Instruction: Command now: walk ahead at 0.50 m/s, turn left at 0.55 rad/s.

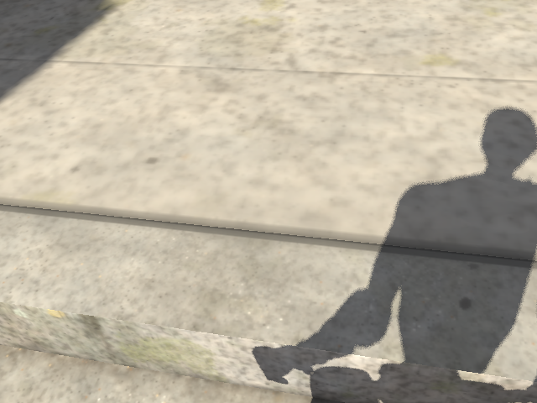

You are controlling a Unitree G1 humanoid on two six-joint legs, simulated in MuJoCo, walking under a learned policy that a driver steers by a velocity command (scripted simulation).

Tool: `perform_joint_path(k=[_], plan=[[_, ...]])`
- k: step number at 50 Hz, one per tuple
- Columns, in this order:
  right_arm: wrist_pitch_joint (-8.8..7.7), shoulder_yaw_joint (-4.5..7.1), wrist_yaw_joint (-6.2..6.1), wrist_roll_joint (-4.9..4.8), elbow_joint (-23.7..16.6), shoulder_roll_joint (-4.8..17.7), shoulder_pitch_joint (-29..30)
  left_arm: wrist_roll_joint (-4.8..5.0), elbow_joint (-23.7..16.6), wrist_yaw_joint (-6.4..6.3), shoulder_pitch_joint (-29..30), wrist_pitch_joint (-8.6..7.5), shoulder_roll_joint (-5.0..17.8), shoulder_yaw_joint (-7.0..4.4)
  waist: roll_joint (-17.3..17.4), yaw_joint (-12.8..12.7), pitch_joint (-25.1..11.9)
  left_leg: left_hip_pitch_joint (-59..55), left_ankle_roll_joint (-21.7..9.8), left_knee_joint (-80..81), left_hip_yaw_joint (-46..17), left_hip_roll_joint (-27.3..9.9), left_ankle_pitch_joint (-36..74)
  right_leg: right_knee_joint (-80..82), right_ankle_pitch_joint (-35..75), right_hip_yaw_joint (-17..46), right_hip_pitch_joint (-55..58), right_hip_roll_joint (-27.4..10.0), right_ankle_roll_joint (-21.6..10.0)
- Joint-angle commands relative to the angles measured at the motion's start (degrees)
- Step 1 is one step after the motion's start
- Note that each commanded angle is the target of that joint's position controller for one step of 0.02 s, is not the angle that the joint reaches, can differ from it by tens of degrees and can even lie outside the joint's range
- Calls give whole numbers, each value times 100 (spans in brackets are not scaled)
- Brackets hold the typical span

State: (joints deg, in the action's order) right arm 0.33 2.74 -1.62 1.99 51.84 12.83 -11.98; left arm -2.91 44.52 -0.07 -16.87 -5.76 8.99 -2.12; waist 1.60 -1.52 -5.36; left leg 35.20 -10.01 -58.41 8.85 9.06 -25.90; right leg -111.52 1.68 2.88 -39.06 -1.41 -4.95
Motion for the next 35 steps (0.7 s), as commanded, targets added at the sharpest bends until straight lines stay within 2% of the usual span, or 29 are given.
perform_joint_path(k=[1,3,4,5,6,8,9,10,11,13,14,15,16,17,18,19,20,21,22,23,24,25,26,27,29,31,32,33,35], plan=[[-385,-84,75,26,257,-424,-145,-86,-998,-70,228,20,-654,385,-703,-378,1160,-401,-89,3337,-2971,-1184,349,-1355,-332,152,-2457,-8,-165],[-540,-79,142,-17,268,-193,-408,-8,-1120,-102,441,99,-589,454,-522,-308,1244,-563,45,3395,-2496,-1121,1224,-753,-462,-50,-2845,-113,-107],[-625,-72,218,15,467,-128,-853,12,-1226,-175,920,142,-750,510,-141,-85,1112,-869,-141,3537,-2694,-1234,1428,-1813,-949,-363,-3461,31,-148],[-690,-84,247,-3,443,-78,-1115,22,-1323,-195,1106,191,-753,535,-174,-5,961,-1177,-108,3661,-2800,-1322,1390,-1971,-1025,-414,-3768,-86,-149],[-744,-48,283,21,519,55,-1325,15,-1460,-219,1438,228,-814,561,167,122,812,-1581,-149,3767,-3027,-1429,1222,-2720,-1401,-464,-4384,-92,-164],[-811,-44,293,-21,500,95,-1511,-61,-1904,-213,2369,225,-806,615,161,330,934,-1827,-72,4134,-3163,-1447,595,-2451,-1888,-565,-4905,-217,-181],[-791,-19,254,-50,592,56,-1810,-142,-2181,-196,2978,251,-944,706,146,491,900,-1775,-17,4397,-3119,-1284,666,-1745,-1894,-703,-4686,-252,-184],[-767,-7,197,-44,557,30,-1899,-114,-2387,-146,3306,254,-903,726,177,604,924,-1778,-133,4672,-3225,-1305,1002,-1277,-1914,-792,-4538,-260,-132],[-674,66,23,-182,440,122,-2022,-82,-2565,-77,3745,289,-840,756,167,816,716,-1805,-394,5514,-3275,-1504,2113,-17,-1986,-1051,-3672,-262,-85],[-547,154,-232,-124,384,112,-2141,-66,-2509,-31,3412,320,-1136,795,413,590,150,-2569,-510,5381,-2802,-1630,4265,972,-2263,-840,-2573,-300,-184],[-499,196,-227,-252,-8,246,-1357,94,-2054,-7,2529,308,-788,678,233,87,-396,-2013,-267,5021,-1740,-1293,7054,2695,-2673,-1432,-435,116,-271],[-576,268,-181,-204,-262,502,-1248,180,-1813,-64,1871,318,-518,514,466,-155,-1233,-2025,-305,4274,-1896,-1455,9645,2959,-3028,-1411,1057,381,-339],[-673,387,-137,-270,-399,814,-1068,306,-1629,-105,1320,373,-232,354,493,-568,-1932,-2323,-305,3471,-1948,-1541,11127,3323,-2825,-1170,1948,573,-243],[-915,556,43,-385,-599,1182,-845,377,-1628,-181,705,366,245,163,790,-968,-2026,-2747,-337,2275,-2161,-1585,11882,4841,-2788,-902,2318,478,-189],[-1128,589,175,-366,-774,1027,-438,309,-1447,-229,199,299,688,-69,486,-1268,-2270,-2188,-139,494,-2277,-1281,10093,5728,-3464,385,3249,-159,-401],[-1166,480,427,-334,-1150,62,-370,215,-1194,-288,64,396,1201,-234,-1710,-973,-2068,91,390,-2469,-1934,-2,2381,7560,-510,3681,4095,-1953,-1412],[-1098,438,459,3,-1477,-38,-382,185,-1126,-319,299,514,981,-291,-1256,-683,-2040,990,495,-4958,-2240,-108,1598,8513,-1646,5229,3522,-2213,-1572],[-932,335,415,13,-1687,-447,-270,266,-804,-289,860,437,661,-252,-537,-30,-1039,1883,455,-5442,-2147,-380,2238,8098,-3446,4314,3263,-2088,-1393],[-847,173,342,166,-1732,-551,-51,231,-350,-240,837,355,140,-168,146,97,29,2427,271,-5329,-1841,-528,2544,7955,-4056,3122,2405,-1807,-994],[-702,66,276,189,-1866,-708,13,148,3,-217,631,259,-113,-82,-16,195,444,2578,160,-5632,-1923,-541,2266,8122,-3699,2355,1934,-1647,-738],[-555,-29,253,113,-1856,-816,-159,85,333,-191,534,192,-462,7,-107,454,646,2701,133,-6207,-1918,-510,2141,8282,-3375,1806,1616,-1570,-538],[-431,-130,199,36,-1874,-895,-50,64,599,-160,336,106,-560,57,-109,436,936,2993,158,-6481,-2007,-494,1809,8512,-2720,1427,1469,-1534,-456],[-359,-214,159,-29,-1944,-1063,-22,57,833,-102,105,7,-510,48,-182,541,1160,3390,219,-6276,-2052,-558,1477,8753,-2142,940,1589,-1430,-367],[-324,-245,130,-55,-1993,-1049,65,89,912,-22,8,-83,-330,-1,-229,610,1258,3469,250,-5954,-2216,-623,1333,8967,-1366,590,1638,-1364,-256],[-240,-178,120,-19,-2109,-601,367,146,811,37,300,-218,-8,-32,-65,736,1397,2679,371,-4141,-1931,-596,1744,9369,55,-229,1066,-1169,-172],[-221,-117,112,25,-1979,-523,467,113,910,2,-4,-341,369,-77,-537,615,832,2600,369,-4538,-1042,-666,1586,9545,1857,-417,1905,-1217,-418],[-230,-78,102,92,-2054,-472,672,145,975,-30,-322,-377,618,-157,-694,459,627,3083,351,-4793,-781,-811,1199,9671,2075,-333,2764,-1239,-506],[-276,-116,85,99,-2238,-620,1253,145,1089,-65,-775,-358,711,-222,-848,158,611,4082,324,-5484,-760,-1003,757,9795,1966,18,3729,-1465,-666],[-327,-210,115,41,-2635,-746,2302,62,1142,-155,-1422,-259,724,-260,-523,-274,671,5499,321,-5830,-815,-1324,-15,9900,1185,296,5130,-1636,-694]])
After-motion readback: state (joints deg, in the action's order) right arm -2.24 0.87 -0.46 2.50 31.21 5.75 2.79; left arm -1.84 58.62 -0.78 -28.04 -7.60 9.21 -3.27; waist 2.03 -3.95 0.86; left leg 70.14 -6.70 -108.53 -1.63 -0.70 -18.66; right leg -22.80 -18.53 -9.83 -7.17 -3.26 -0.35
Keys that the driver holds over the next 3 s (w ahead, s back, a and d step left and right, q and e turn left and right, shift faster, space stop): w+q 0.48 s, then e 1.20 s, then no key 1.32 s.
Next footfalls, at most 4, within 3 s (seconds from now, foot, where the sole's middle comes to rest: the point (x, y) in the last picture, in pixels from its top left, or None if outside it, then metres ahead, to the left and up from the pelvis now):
0.36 right None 0.34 -0.13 -0.51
0.86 left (188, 288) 0.61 0.23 -0.32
1.44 right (310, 280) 0.62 -0.01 -0.32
1.86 left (217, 240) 0.73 0.18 -0.32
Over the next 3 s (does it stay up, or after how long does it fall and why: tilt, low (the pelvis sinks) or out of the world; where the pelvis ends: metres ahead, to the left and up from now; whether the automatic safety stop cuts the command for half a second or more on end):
stays up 0.66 0.11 0.46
